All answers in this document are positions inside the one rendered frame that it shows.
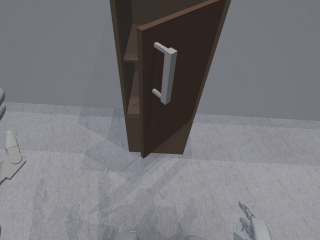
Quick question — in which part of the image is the robot right hand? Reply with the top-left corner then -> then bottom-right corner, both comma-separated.
233,200 -> 272,240

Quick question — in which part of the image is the handle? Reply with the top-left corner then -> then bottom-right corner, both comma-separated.
152,42 -> 178,105

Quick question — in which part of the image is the robot left hand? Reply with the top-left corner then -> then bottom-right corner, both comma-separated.
0,88 -> 27,185

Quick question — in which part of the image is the cupboard door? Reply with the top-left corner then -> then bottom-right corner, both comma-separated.
136,0 -> 226,159

